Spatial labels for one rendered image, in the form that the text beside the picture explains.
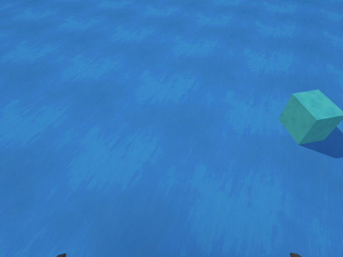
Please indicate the carton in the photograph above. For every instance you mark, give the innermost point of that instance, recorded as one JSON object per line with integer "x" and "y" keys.
{"x": 310, "y": 116}

